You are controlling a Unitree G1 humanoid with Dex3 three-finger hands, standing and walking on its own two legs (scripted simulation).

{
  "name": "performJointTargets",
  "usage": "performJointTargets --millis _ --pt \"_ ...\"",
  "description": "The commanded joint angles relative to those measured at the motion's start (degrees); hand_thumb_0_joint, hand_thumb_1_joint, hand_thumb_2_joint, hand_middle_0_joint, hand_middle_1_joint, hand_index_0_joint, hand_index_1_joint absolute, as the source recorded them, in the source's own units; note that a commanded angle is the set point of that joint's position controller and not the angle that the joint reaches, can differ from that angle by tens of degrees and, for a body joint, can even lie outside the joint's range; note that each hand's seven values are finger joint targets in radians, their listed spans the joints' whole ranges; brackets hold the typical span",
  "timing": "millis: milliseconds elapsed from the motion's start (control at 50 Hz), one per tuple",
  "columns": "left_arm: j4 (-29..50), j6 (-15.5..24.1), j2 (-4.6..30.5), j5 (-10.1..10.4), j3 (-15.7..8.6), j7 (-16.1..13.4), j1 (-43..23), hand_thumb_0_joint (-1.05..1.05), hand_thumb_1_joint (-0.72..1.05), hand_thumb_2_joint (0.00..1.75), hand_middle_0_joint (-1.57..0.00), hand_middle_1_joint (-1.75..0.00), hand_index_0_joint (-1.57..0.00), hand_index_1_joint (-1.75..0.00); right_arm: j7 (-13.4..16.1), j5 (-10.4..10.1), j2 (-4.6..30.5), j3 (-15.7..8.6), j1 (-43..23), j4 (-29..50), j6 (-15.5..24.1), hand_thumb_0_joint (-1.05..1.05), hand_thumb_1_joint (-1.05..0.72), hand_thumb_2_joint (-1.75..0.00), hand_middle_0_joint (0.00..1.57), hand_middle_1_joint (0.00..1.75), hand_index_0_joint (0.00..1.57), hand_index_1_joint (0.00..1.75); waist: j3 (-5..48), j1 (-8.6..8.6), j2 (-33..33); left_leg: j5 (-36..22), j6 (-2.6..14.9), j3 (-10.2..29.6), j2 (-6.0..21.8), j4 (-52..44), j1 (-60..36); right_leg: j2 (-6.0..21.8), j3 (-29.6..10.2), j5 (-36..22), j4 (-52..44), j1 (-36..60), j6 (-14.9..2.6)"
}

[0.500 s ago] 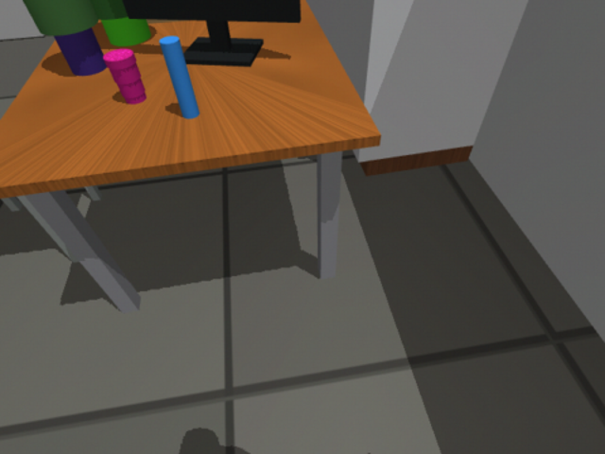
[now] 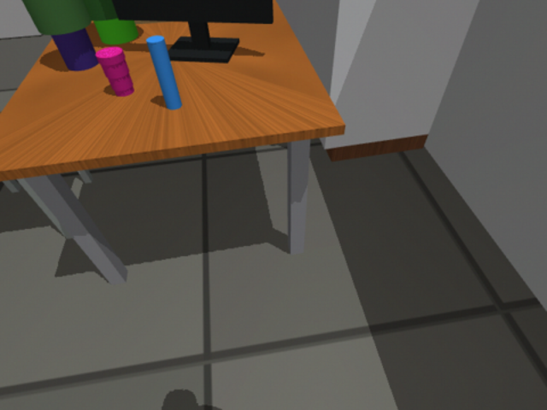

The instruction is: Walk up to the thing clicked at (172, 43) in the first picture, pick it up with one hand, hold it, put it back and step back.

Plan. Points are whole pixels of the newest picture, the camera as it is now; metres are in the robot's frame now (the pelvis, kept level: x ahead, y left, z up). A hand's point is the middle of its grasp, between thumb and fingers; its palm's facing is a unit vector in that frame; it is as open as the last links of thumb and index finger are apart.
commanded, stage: stand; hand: left
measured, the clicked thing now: (165, 75) +0.94 +0.32 +0.05
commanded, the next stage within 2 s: walk up in 0.62 s
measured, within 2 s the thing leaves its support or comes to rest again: neither
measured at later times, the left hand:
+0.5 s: hand out of the picture +0.07 +0.25 -0.16, palm faces -0.03 -0.94 -0.34, open 7.4 cm
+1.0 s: hand out of the picture +0.06 +0.35 -0.19, palm faces +0.08 -0.93 -0.36, open 7.4 cm
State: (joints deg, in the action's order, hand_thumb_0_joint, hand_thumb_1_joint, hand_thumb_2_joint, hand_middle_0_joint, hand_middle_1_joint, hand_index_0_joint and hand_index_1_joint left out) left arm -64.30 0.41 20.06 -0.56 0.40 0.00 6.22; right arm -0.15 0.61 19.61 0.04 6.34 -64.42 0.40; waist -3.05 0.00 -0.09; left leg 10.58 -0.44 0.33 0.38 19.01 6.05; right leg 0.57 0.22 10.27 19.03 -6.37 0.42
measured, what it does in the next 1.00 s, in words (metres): steps on the spot: left foot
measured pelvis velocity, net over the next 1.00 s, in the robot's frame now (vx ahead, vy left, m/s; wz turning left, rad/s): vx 0.08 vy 0.06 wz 0.09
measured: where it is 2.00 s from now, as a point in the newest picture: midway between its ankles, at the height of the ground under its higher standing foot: (284, 366)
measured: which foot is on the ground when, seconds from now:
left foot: down 0.00-0.72, up 0.74-0.92, down 0.94-1.00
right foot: down 0.00-0.96, up 0.98-1.00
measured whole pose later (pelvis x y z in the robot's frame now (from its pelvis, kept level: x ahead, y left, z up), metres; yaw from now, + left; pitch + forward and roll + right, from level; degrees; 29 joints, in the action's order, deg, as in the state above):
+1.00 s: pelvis +0.08 +0.06 -0.03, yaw +5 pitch -3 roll +0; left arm -56.5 -0.2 25.5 -2.4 -5.1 2.6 17.1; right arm -3.0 2.5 23.4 -6.0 14.9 -53.8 3.8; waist -5.0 1.5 -3.3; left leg 14.7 0.9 -2.7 1.0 38.4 19.6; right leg 5.0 0.3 28.8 45.7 -9.2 -2.0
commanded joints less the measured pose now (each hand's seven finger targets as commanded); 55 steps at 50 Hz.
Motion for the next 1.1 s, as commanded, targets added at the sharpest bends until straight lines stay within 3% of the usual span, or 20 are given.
performJointTargets --millis 0,580,600,620,660,680,700,720,740,760,820,860,900,920,940,960,980,1000,1040,1080 --pt "3.53 1.47 11.74 0.19 -2.53 -0.51 -2.64 0.00 0.90 0.90 -0.20 -0.30 -0.20 -0.30 0.76 -0.18 12.06 -2.18 -2.40 3.42 1.50 0.00 -0.90 -0.90 0.20 0.30 0.20 0.30 3.74 0.09 0.32 -6.26 1.73 5.16 6.73 -3.42 0.32 6.65 -5.49 -6.05 -3.18 0.54 -2.02" --pt "3.76 1.66 11.72 -0.04 -2.32 -0.59 -1.67 0.00 0.90 0.90 -0.20 -0.30 -0.20 -0.30 0.73 -0.11 12.51 -2.20 -1.90 3.64 1.46 0.00 -0.90 -0.90 0.20 0.30 0.20 0.30 4.60 -0.01 0.62 -7.11 1.92 5.29 6.85 -3.35 -0.36 6.87 -5.21 -6.97 -3.53 0.67 -1.76" --pt "6.59 2.17 16.10 -0.72 -6.03 0.89 1.24 0.00 0.90 0.90 -0.20 -0.30 -0.20 -0.30 -0.73 0.63 15.53 -4.98 3.06 6.26 1.81 0.00 -0.90 -0.90 0.20 0.30 0.20 0.30 8.59 0.53 0.65 19.32 5.95 7.60 4.11 0.14 1.79 2.56 -2.17 18.32 2.64 4.07 -3.42" --pt "6.53 2.19 15.74 -1.39 -6.42 1.23 2.81 0.00 0.90 0.90 -0.20 -0.30 -0.20 -0.30 -1.23 1.15 16.04 -5.42 2.86 6.75 1.79 0.00 -0.90 -0.90 0.20 0.30 0.20 0.30 4.80 1.32 1.73 27.97 6.99 10.06 5.48 0.05 7.42 3.28 -3.81 25.27 4.67 0.95 -4.39" --pt "7.70 2.32 15.43 -1.68 -7.16 1.84 4.03 0.00 0.90 0.90 -0.20 -0.30 -0.20 -0.30 -1.71 1.37 14.38 -5.11 0.08 8.79 1.60 0.00 -0.90 -0.90 0.20 0.30 0.20 0.30 -1.57 3.07 0.14 29.19 6.28 9.23 4.16 3.39 17.92 5.62 -8.63 30.08 2.54 -0.11 -6.14" --pt "8.04 2.41 15.73 -1.55 -7.57 1.97 5.72 0.00 0.90 0.90 -0.20 -0.30 -0.20 -0.30 -1.88 1.67 13.11 -5.19 -2.35 10.35 1.72 0.00 -0.90 -0.90 0.20 0.30 0.20 0.30 -4.76 4.35 -2.07 24.39 5.07 6.78 2.33 7.92 23.51 8.46 -12.36 30.67 -0.63 1.49 -7.88" --pt "7.38 2.67 17.45 -1.59 -8.41 1.79 9.52 0.00 0.90 0.90 -0.20 -0.30 -0.20 -0.30 -1.86 1.60 12.24 -5.38 -4.94 12.08 1.92 0.00 -0.90 -0.90 0.20 0.30 0.20 0.30 -5.28 6.52 -6.74 16.34 2.99 1.04 -0.79 16.65 29.92 14.12 -19.13 31.09 -7.73 7.90 -11.03" --pt "8.26 3.25 19.45 -2.10 -9.08 1.60 11.00 0.00 0.90 0.90 -0.20 -0.30 -0.20 -0.30 -1.68 1.70 12.24 -5.59 -5.59 13.30 2.18 0.00 -0.90 -0.90 0.20 0.30 0.20 0.30 -5.84 7.84 -8.28 16.95 2.17 1.14 0.77 26.99 35.23 21.52 -25.88 25.18 -12.07 10.91 -14.62" --pt "9.29 3.57 19.75 -2.07 -9.35 1.45 10.59 0.00 0.90 0.90 -0.20 -0.30 -0.20 -0.30 -1.57 1.63 12.97 -5.87 -3.67 13.38 2.48 0.00 -0.90 -0.90 0.20 0.30 0.20 0.30 -5.29 6.80 -5.83 16.53 2.08 3.67 2.80 28.54 35.36 23.48 -26.82 18.83 -11.57 11.94 -16.52" --pt "10.35 3.55 19.37 -1.82 -9.43 1.53 9.42 0.00 0.90 0.90 -0.20 -0.30 -0.20 -0.30 -1.83 1.32 13.63 -6.22 -2.07 13.45 2.64 0.00 -0.90 -0.90 0.20 0.30 0.20 0.30 -4.34 5.79 -4.20 16.86 2.01 3.97 3.89 27.62 33.42 22.61 -24.98 17.11 -10.72 12.23 -16.64" --pt "14.09 3.71 19.00 -1.97 -9.07 1.93 1.50 0.00 0.90 0.90 -0.20 -0.30 -0.20 -0.30 -3.09 1.09 13.76 -7.05 4.13 13.19 2.96 0.00 -0.90 -0.90 0.20 0.30 0.20 0.30 -3.74 1.24 -8.78 15.31 1.97 3.37 6.54 22.99 22.11 18.19 -13.62 19.79 -9.47 1.82 -13.71" --pt "16.04 3.58 18.14 -1.94 -8.64 2.35 -1.82 0.00 0.90 0.90 -0.20 -0.30 -0.20 -0.30 -3.41 0.81 13.66 -7.49 9.27 12.39 3.29 0.00 -0.90 -0.90 0.20 0.30 0.20 0.30 -2.25 -1.88 -9.20 7.67 1.98 0.32 5.16 16.43 10.64 13.55 -5.74 15.04 -4.44 -5.79 -10.76" --pt "16.50 2.91 15.88 -1.44 -7.99 2.69 -2.38 0.00 0.90 0.90 -0.20 -0.30 -0.20 -0.30 -2.96 1.16 13.30 -8.78 16.93 10.19 3.47 0.00 -0.90 -0.90 0.20 0.30 0.20 0.30 -0.54 -5.68 -4.03 -2.67 0.59 -4.39 0.03 10.90 -3.41 7.81 1.85 13.71 8.26 -14.96 -7.72" --pt "16.92 2.58 13.11 -1.76 -7.08 2.83 -0.01 0.00 0.90 0.90 -0.20 -0.30 -0.20 -0.30 -2.25 1.41 15.84 -10.00 23.23 8.35 3.61 0.00 -0.90 -0.90 0.20 0.30 0.20 0.30 2.87 -8.36 4.95 0.42 1.33 -1.29 0.25 10.63 -14.38 5.51 4.16 11.38 22.62 -22.42 -6.57" --pt "17.18 2.21 9.16 -1.42 -6.04 2.90 3.91 0.00 0.90 0.90 -0.20 -0.30 -0.20 -0.30 -1.44 2.24 20.19 -11.02 27.08 8.66 3.93 0.00 -0.90 -0.90 0.20 0.30 0.20 0.30 3.62 -9.35 18.78 18.23 5.89 15.03 9.17 1.91 -17.09 -0.64 6.23 23.41 39.85 -32.03 -5.07" --pt "17.33 1.77 10.11 -0.97 -6.34 2.69 7.41 0.00 0.90 0.90 -0.20 -0.30 -0.20 -0.30 -1.29 2.36 24.04 -11.09 22.85 11.94 4.56 0.00 -0.90 -0.90 0.20 0.30 0.20 0.30 4.28 -6.30 17.28 35.67 11.58 42.41 20.31 -9.46 -10.91 -3.66 -1.90 24.65 47.68 -35.05 -3.86" --pt "16.45 1.36 16.08 -1.24 -7.41 2.30 7.29 0.00 0.90 0.90 -0.20 -0.30 -0.20 -0.30 -1.34 0.47 25.26 -11.13 16.00 14.60 4.57 0.00 -0.90 -0.90 0.20 0.30 0.20 0.30 0.71 -4.20 9.99 40.72 15.27 44.46 23.30 -11.37 -2.85 1.17 -6.67 23.26 47.93 -30.82 -4.28" --pt "16.13 1.60 17.16 -0.98 -7.23 2.28 6.76 0.00 0.90 0.90 -0.20 -0.30 -0.20 -0.30 -1.25 0.21 24.01 -10.58 13.48 15.43 4.51 0.00 -0.90 -0.90 0.20 0.30 0.20 0.30 -1.35 -2.95 7.09 35.59 15.85 41.40 22.73 -10.03 -1.11 3.15 -6.57 20.13 48.42 -30.97 -4.21" --pt "13.82 1.57 16.73 -0.49 -7.42 2.39 9.78 0.00 0.90 0.90 -0.20 -0.30 -0.20 -0.30 -0.69 0.37 19.28 -8.58 11.59 16.90 5.22 0.00 -0.90 -0.90 0.20 0.30 0.20 0.30 -2.29 -0.69 3.98 18.16 11.96 25.77 16.69 -6.01 -0.41 4.74 -7.88 12.13 45.35 -29.04 -3.31" --pt "13.27 1.09 15.87 -0.35 -7.27 2.80 11.27 0.00 0.90 0.90 -0.20 -0.30 -0.20 -0.30 -0.51 -0.13 18.61 -8.25 13.42 16.48 5.93 0.00 -0.90 -0.90 0.20 0.30 0.20 0.30 -3.85 -0.29 5.62 9.16 9.67 18.39 14.40 -6.59 4.03 4.77 -6.18 8.09 42.14 -25.60 -2.15"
